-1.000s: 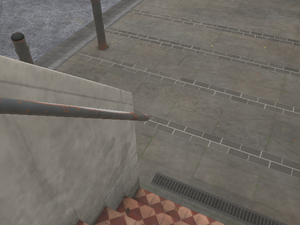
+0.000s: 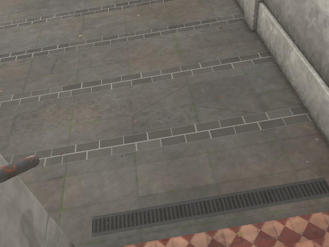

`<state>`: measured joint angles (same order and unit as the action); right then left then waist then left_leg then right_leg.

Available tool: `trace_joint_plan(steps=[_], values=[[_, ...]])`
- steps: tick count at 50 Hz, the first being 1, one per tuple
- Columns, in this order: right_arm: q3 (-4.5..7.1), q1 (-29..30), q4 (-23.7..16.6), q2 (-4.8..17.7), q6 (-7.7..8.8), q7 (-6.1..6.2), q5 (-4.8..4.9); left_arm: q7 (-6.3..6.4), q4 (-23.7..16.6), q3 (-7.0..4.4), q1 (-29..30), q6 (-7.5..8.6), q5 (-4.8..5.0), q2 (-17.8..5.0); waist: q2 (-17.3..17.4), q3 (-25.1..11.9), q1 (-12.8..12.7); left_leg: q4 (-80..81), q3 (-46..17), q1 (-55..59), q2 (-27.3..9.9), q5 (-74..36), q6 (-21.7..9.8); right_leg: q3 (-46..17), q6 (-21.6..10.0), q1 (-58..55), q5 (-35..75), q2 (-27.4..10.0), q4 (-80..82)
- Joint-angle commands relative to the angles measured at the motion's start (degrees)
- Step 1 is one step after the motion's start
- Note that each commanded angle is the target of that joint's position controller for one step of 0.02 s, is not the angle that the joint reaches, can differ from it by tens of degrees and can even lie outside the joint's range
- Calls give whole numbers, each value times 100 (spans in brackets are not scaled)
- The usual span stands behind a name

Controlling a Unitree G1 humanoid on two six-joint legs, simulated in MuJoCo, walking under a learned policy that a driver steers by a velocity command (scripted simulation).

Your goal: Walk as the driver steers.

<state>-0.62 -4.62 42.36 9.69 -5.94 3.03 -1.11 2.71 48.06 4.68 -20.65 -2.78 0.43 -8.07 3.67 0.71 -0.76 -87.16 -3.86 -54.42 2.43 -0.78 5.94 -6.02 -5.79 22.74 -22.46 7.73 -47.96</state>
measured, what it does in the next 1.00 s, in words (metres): goes down, turning left: left foot 0.21 m lower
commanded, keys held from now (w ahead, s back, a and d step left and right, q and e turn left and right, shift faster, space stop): q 0.52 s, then w+q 0.20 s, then w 0.02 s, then w+e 0.26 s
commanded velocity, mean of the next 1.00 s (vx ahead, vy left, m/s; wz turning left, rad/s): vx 0.04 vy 0.00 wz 0.29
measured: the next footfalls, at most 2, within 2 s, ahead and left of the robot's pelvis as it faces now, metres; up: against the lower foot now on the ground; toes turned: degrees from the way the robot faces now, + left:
left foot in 0.50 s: +0.24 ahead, +0.30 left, -0.21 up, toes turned +10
right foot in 1.90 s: +0.49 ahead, +0.09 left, -0.43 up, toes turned -9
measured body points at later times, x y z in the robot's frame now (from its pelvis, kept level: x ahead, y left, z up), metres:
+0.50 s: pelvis +0.13 +0.17 -0.14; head +0.10 +0.18 +0.31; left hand +0.07 +0.42 -0.28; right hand +0.34 -0.06 -0.22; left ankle +0.21 +0.29 -0.89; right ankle +0.04 -0.05 -0.67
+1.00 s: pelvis +0.18 +0.27 -0.20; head +0.16 +0.36 +0.24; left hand +0.29 +0.48 -0.37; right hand +0.17 +0.02 -0.30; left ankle +0.20 +0.29 -0.92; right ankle +0.36 +0.12 -0.67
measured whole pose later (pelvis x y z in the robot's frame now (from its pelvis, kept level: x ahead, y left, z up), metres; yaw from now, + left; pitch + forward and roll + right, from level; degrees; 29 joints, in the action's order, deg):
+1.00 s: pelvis +0.18 +0.27 -0.20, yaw +19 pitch -5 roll -6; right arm -4.7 -31.6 51.5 7.6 -2.5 5.2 1.6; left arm 0.7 47.3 -0.7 -3.3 -8.4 -1.1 -9.1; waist -7.7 4.8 4.4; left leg -42.8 -5.6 -16.7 7.2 20.4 -4.3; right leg -10.7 7.9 60.1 -14.3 12.4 -105.5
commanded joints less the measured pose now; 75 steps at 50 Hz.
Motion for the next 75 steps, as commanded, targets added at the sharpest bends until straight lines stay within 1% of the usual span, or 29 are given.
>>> trace_joint_plan(steps=[1, 3, 7, 14, 16, 20, 22, 23, 25, 26, 27, 28, 29, 30, 31, 32, 35, 37, 38, 44, 46, 50, 53, 62, 67, 69, 71, 72, 75], values=[[227, -294, 80, 461, 38, -90, 40, 71, -227, -66, -307, 181, -27, -685, -1053, 55, -66, 1005, -903, -170, 80, -625, -80, -2158, -333, -661, -253, -1345, 1345], [347, 130, 67, 553, 136, -119, -15, 109, 48, -114, -872, 294, -110, -769, -1054, 475, -505, 1559, -1599, -1024, 432, 20, -119, -2615, -481, -1313, -848, -1522, 1428], [548, 116, 9, 820, 482, -135, -101, -28, 242, -386, -895, 567, -154, -1070, -1133, 492, -401, 1875, -1931, -1062, 489, 378, -320, -2696, -762, -1430, 658, -1807, 878], [606, 456, -446, 732, 351, -262, -166, -41, 7, -547, -319, 615, -139, -1052, -888, 219, -155, 2081, -1072, -47, 182, -794, -292, -1884, -1059, -327, 1315, -2011, -24], [582, 634, -652, 801, 448, -363, -95, -19, -99, -593, -131, 578, -141, -1147, -753, 71, -256, 3609, -988, 594, -8, -1871, -392, -1644, -680, -252, -183, -1926, -239], [398, 151, -411, 454, 633, -608, 466, 100, 5, -662, -360, 313, -263, -1162, -1061, 438, -480, 6428, -262, 3020, -682, -2572, -497, -766, -536, 552, -1776, -1824, -174], [544, -1274, 141, 669, 497, -398, 357, -37, 136, -661, -586, 239, -343, -1258, -784, 305, -86, 6212, 725, 4786, -312, -2248, -331, -254, -534, 1148, -817, -1744, -1264], [652, -2377, 480, 975, 536, -304, 493, -7, 86, -710, -526, 213, -488, -1291, -581, 334, 533, 7815, 35, 4798, -882, -1881, -542, -39, -476, 397, -986, -1428, -2241], [703, -3549, 892, 1431, 688, -374, 73, 25, 204, -745, -403, 314, -453, -777, 149, -247, 900, 6447, -514, 6660, -1100, -1939, -688, 786, -195, 2039, -2735, -463, -6378], [601, -3350, 671, 1714, 603, -506, 101, -55, -234, -673, -23, 256, -429, -495, 637, 339, 555, 4759, -614, 6549, -1202, -5291, -231, 1180, 47, 3690, -3287, -401, -8455], [660, -2943, 519, 1872, 526, -572, 323, -85, -544, -646, -570, 249, -311, -499, 1149, -338, -35, 4339, -1269, 7052, -1564, -6608, -553, 1111, 296, 4642, -2831, -599, -8373], [839, -2685, 370, 2119, 557, -396, 432, -70, -814, -576, -192, 232, -312, -536, 1556, -1222, 195, 5426, -2808, 7065, -2118, -2616, -1427, 958, 404, 5028, -2212, -606, -8122], [653, -2201, 220, 1686, 544, -177, 382, -72, -806, -599, 593, 194, -510, -658, 1035, -936, 352, 6259, -3020, 6090, -1926, 580, -1563, 462, 442, 4936, -879, -803, -7504], [452, -2042, 171, 1280, 414, -16, 160, -75, -594, -680, 786, 64, -500, -811, 578, -610, 295, 6684, -3070, 5297, -1666, 2119, -1298, 496, 467, 4625, -492, -633, -7564], [360, -2111, 151, 1204, 396, 100, 73, -97, -581, -678, 936, -1, -375, -800, 643, -348, 213, 6725, -3355, 4810, -1798, 2081, -1245, 444, 568, 4575, -529, -638, -7385], [219, -2135, 226, 883, 356, 152, 122, -146, -554, -636, 1061, -79, -395, -696, -157, -12, -3, 6262, -2784, 4371, -1639, 1902, -1002, -69, 747, 4700, 865, -879, -6317], [45, -2245, 79, 728, 377, 200, 255, -147, -780, -516, 1758, -174, -186, -489, 254, 147, 173, 5687, -2359, 3932, -1148, -609, -466, 304, 1294, 5062, 859, -433, -6545], [73, -2741, 215, 975, 381, 184, 229, -229, -617, -460, 1677, -351, -284, -381, -279, -53, 223, 5476, -2905, 4148, -1401, -754, -317, 43, 1405, 5120, 1056, -373, -6303], [-83, -2678, 311, 711, 309, 206, 352, -234, -620, -476, 1792, -354, -162, -272, 16, -85, 198, 5607, -2232, 4028, -984, -158, -207, 198, 1501, 4825, 965, -310, -6178], [-106, -3322, 577, 1009, 250, 148, 164, -203, -201, -629, 1815, -537, -121, -260, 417, 430, 575, 5505, -2069, 4674, -820, 182, 374, -826, 1223, 5416, 697, 639, -6711], [-398, -3265, 910, 180, 296, 248, 467, -181, -386, -518, 1926, -518, -68, 7, 629, 498, 414, 5795, -1127, 4405, -405, 759, 475, -405, 1380, 4881, 514, 378, -6035], [-209, -3599, 959, 744, 424, 271, 223, -177, -640, -638, 2388, -472, -202, -457, 278, 553, 687, 5621, -1691, 4904, -792, -335, 170, -763, 1333, 4834, 927, 424, -5505], [-120, -3354, 591, 1039, 439, 229, 220, -221, -622, -736, 2118, -510, -38, -476, -42, 465, 461, 5573, -2086, 5129, -1061, -475, 237, -1040, 1166, 4728, 1088, 460, -5105], [28, -3287, 118, 1122, 590, 350, 49, -64, -759, -714, 1724, -659, -264, -609, -50, 136, 503, 5199, -1984, 5690, -1246, -1093, 113, -946, 1048, 5027, 984, 342, -5719], [-138, -2808, 53, 834, 609, 335, 93, -81, -990, -631, 1929, -631, -200, -461, -65, 108, 367, 4825, -1226, 5137, -1103, -1670, -129, -591, 1041, 5087, 989, 273, -6152], [-40, -2833, 62, 1048, 597, 364, 18, -99, -1029, -617, 1930, -665, -216, -450, -276, 220, 351, 4790, -1401, 5180, -1389, -1487, -160, -769, 976, 5450, 1044, 242, -6269], [70, -2973, 162, 1292, 594, 347, -83, -105, -1005, -581, 1847, -692, -185, -461, -226, 78, 302, 5034, -1544, 5214, -1506, 606, -182, -814, 887, 5568, 1153, 203, -6361], [-66, -2726, 203, 852, 583, 149, -41, -112, -877, -480, 1459, -568, -40, -244, 617, 212, 292, 5573, -1017, 4517, -1092, 3878, -298, -670, 854, 5172, 1242, -59, -5613], [-44, -2935, 560, 786, 696, 88, 76, -156, -1083, -566, 2097, -450, -307, -575, 108, 953, 496, 6103, -1350, 3718, -1304, 4632, -796, -570, 892, 5038, 1674, -146, -5138]])
Keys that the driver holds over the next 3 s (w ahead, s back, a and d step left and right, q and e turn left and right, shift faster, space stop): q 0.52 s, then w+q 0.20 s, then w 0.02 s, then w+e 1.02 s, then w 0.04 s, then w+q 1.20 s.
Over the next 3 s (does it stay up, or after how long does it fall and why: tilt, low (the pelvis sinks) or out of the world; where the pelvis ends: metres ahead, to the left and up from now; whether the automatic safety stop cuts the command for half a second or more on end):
stays up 1.02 0.09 -0.84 its command is cut before an obstacle after 0.6 s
